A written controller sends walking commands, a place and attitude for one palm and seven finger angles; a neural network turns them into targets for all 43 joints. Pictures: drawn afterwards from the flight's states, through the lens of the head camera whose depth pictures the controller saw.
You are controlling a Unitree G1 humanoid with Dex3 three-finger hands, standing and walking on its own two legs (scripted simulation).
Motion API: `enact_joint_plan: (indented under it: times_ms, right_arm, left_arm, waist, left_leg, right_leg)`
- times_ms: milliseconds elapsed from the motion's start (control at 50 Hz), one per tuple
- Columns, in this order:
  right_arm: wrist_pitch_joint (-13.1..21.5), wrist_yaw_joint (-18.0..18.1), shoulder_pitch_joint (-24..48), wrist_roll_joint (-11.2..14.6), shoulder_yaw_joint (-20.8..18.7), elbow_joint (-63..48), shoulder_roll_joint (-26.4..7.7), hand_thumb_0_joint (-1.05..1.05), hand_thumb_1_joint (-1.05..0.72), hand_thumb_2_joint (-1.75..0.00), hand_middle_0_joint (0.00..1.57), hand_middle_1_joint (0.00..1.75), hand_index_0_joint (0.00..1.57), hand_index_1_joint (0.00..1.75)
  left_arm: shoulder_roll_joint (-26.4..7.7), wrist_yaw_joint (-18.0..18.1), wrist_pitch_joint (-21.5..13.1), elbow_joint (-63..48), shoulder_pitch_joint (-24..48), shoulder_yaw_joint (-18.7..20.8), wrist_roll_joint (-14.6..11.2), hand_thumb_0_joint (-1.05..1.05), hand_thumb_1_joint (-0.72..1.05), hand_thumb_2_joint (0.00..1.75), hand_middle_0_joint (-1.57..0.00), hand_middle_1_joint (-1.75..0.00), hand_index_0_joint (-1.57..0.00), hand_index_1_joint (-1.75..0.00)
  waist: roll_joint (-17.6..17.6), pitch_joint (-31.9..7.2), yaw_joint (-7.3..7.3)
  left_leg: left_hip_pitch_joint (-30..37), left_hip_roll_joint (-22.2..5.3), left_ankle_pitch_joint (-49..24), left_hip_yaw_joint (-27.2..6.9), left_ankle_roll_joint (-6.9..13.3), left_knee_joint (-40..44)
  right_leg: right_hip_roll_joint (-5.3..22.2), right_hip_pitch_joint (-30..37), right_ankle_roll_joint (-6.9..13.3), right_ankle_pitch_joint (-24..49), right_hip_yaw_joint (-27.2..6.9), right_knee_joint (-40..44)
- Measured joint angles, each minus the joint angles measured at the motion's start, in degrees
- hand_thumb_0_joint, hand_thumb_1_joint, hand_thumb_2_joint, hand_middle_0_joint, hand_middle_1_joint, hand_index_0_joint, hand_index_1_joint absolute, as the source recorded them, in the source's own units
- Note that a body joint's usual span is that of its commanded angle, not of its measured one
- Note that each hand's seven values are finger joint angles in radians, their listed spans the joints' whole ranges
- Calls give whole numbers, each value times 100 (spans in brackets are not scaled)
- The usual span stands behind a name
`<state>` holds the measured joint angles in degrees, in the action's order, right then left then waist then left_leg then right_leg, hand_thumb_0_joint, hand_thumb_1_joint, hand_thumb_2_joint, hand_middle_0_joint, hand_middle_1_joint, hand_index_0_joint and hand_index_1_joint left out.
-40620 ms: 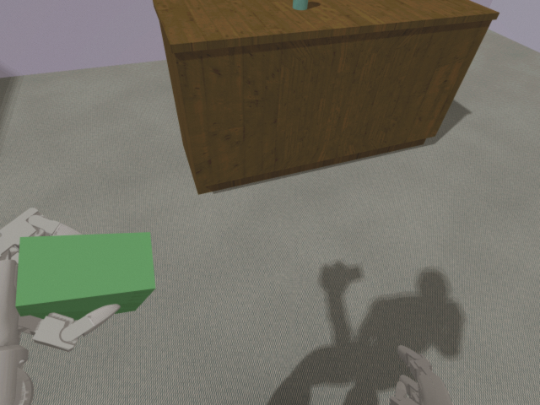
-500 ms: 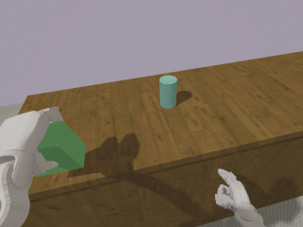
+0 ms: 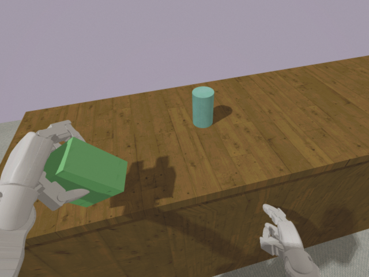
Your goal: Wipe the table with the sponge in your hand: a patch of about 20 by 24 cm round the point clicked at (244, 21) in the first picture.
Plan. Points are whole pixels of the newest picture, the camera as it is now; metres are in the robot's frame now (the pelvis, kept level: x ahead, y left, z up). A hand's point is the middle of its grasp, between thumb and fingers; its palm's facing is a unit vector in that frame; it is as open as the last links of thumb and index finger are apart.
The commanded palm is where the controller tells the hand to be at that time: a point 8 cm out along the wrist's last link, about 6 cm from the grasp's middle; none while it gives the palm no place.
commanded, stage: step back with the hand held close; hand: left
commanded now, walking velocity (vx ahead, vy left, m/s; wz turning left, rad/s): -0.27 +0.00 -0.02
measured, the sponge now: (89, 179) +0.23 +0.23 +0.14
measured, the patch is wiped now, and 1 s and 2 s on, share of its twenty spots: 0.95 0.95 0.95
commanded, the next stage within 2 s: stop stepping back and stand still in 1.50 s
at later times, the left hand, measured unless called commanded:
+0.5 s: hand (50, 162) +0.21 +0.26 +0.22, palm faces +0.40 -0.82 -0.42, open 9.9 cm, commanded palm +0.14 +0.30 +0.24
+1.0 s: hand (25, 201) +0.14 +0.25 +0.22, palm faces +0.34 -0.88 -0.34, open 9.9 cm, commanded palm +0.07 +0.31 +0.24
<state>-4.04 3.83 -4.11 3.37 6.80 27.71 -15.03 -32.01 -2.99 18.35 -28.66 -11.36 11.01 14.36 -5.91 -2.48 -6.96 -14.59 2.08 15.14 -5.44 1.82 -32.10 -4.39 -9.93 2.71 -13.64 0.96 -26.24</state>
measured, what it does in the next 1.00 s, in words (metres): steps on the spot: right foot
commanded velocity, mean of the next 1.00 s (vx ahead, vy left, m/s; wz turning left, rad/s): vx -0.31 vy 0.00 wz -0.05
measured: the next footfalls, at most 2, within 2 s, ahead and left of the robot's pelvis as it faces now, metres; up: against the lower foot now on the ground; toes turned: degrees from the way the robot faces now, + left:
right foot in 0.86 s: -0.06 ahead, -0.10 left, +0.00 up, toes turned +3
right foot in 1.34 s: -0.16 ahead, -0.09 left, +0.00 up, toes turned -2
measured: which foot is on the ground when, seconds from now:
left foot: down 0.00-1.00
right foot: down 0.00-0.64, up 0.66-0.84, down 0.86-1.00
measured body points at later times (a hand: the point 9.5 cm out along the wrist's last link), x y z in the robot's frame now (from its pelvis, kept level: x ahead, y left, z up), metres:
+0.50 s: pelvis -0.02 +0.02 -0.01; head -0.01 +0.04 +0.44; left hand +0.18 +0.30 +0.24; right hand +0.13 -0.22 -0.10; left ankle +0.03 +0.11 -0.74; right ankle +0.01 -0.09 -0.74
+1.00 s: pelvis -0.09 +0.03 -0.01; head -0.07 +0.06 +0.43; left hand +0.11 +0.29 +0.24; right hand +0.10 -0.19 -0.08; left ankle +0.02 +0.11 -0.73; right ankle -0.10 -0.11 -0.74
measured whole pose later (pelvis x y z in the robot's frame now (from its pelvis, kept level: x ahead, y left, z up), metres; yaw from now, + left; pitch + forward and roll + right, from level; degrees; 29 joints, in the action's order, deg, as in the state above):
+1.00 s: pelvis -0.09 +0.03 -0.01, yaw +0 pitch +2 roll -5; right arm 0.4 2.6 -8.6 1.4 3.2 31.3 -11.1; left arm -24.1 6.0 -10.8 -39.1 -19.3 21.3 -3.7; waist -2.3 -0.7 0.9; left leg -31.4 -0.4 9.8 -3.6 1.5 -38.0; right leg -5.6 -16.8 -0.4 -17.2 -0.9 -31.7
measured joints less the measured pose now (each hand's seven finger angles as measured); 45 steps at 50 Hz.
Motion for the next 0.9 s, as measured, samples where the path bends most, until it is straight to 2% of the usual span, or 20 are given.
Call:
enact_joint_plan:
  times_ms: [20,40,60,100,160,260,340,440,540,580,640,740,800,840,900]
  right_arm:
    - [41,-28,-90,-31,9,-100,38,2,-91,-90,20,30,20,30]
    - [67,-43,-190,-57,13,-171,83,1,-91,-90,20,30,20,30]
    - [76,-49,-297,-82,15,-208,122,1,-91,-90,20,30,20,30]
    - [50,-47,-493,-124,-7,-157,179,1,-90,-90,20,30,20,30]
    - [-11,-42,-781,-189,-115,3,157,1,-90,-90,20,30,20,30]
    - [-10,-75,-1094,-259,-406,368,30,1,-91,-90,20,30,20,30]
    - [65,-108,-1160,-269,-512,572,31,2,-91,-90,20,30,20,30]
    - [105,-121,-1052,-194,-489,521,125,2,-91,-90,20,30,20,30]
    - [168,-96,-862,-185,-467,424,192,2,-91,-90,20,30,20,30]
    - [204,-77,-823,-201,-466,400,191,1,-91,-90,20,30,20,30]
    - [279,-46,-807,-247,-466,344,201,1,-91,-90,20,30,20,30]
    - [567,-67,-898,-325,-514,330,261,1,-91,-90,20,30,20,30]
    - [644,-111,-869,-302,-436,394,335,1,-91,-90,20,30,20,30]
    - [650,-136,-781,-292,-358,388,388,1,-90,-90,20,30,20,30]
    - [598,-157,-539,-286,-300,435,368,1,-90,-90,20,30,20,30]
  left_arm:
    - [98,134,-335,-16,-120,173,-543,0,-50,104,-74,-133,-77,-136]
    - [181,256,-613,-115,-260,315,-942,0,-50,104,-74,-133,-77,-136]
    - [252,367,-855,-278,-412,432,-1234,0,-50,104,-74,-133,-77,-136]
    - [360,557,-1262,-691,-696,632,-1603,0,-50,105,-74,-133,-77,-136]
    - [452,787,-1753,-1271,-1099,961,-1837,0,-50,105,-74,-133,-77,-136]
    - [325,1010,-2209,-1592,-1285,1552,-1870,-1,-50,105,-74,-133,-77,-137]
    - [300,1065,-2384,-1306,-1162,1770,-1870,-1,-50,105,-74,-134,-77,-137]
    - [422,1066,-2463,-913,-1153,1681,-1890,-1,-51,105,-74,-134,-77,-137]
    - [543,1075,-2569,-1036,-1342,1414,-1875,-1,-51,105,-74,-134,-77,-137]
    - [555,1084,-2630,-1216,-1433,1366,-1851,-1,-51,105,-75,-134,-77,-137]
    - [493,1114,-2722,-1453,-1491,1496,-1793,-1,-51,105,-75,-134,-77,-137]
    - [569,1166,-2772,-1249,-930,1680,-1680,-1,-51,106,-75,-134,-77,-137]
    - [683,1200,-2783,-959,-627,1704,-1737,-1,-51,106,-75,-134,-77,-137]
    - [739,1178,-2793,-785,-521,1665,-1772,-1,-51,106,-75,-134,-77,-137]
    - [950,1054,-2815,-601,-420,1363,-1783,-1,-51,106,-75,-135,-77,-138]
  waist:
    - [62,-8,92]
    - [146,-7,193]
    - [238,-2,296]
    - [477,45,481]
    - [715,94,644]
    - [735,169,735]
    - [592,163,771]
    - [417,49,884]
    - [449,6,996]
    - [515,-2,975]
    - [648,-7,850]
    - [561,-96,626]
    - [498,-210,529]
    - [513,-220,506]
    - [278,-51,536]
  left_leg:
    - [-146,-8,101,-39,11,-123]
    - [-280,-34,127,-54,19,-248]
    - [-363,-74,83,-56,21,-338]
    - [-485,-75,194,-54,-70,-427]
    - [-632,-19,245,-5,-58,-513]
    - [-781,85,199,96,43,-522]
    - [-744,96,71,160,84,-361]
    - [-886,31,-13,154,71,-396]
    - [-1225,-51,58,167,42,-786]
    - [-1332,-38,67,167,76,-894]
    - [-1409,9,1,220,161,-897]
    - [-1352,47,-297,176,204,-522]
    - [-1324,17,-503,190,183,-233]
    - [-1375,11,-596,261,157,-167]
    - [-1491,-168,-647,211,103,-282]
  right_leg:
    - [-19,-103,10,-13,39,-34]
    - [-39,-204,19,-34,79,-81]
    - [-60,-299,26,-70,120,-148]
    - [-39,-469,24,-178,168,-336]
    - [21,-661,-27,-281,134,-518]
    - [134,-879,-132,-315,50,-666]
    - [157,-858,-185,-182,-18,-518]
    - [94,-933,-182,5,-11,-389]
    - [76,-1169,-188,-20,108,-637]
    - [100,-1264,-214,-42,140,-745]
    - [155,-1411,-241,-127,106,-902]
    - [58,-1377,-284,-978,-147,-1853]
    - [56,-900,-276,-984,-218,-1184]
    - [113,-559,-221,-577,-270,-485]
    - [-42,-466,-278,-232,-241,-151]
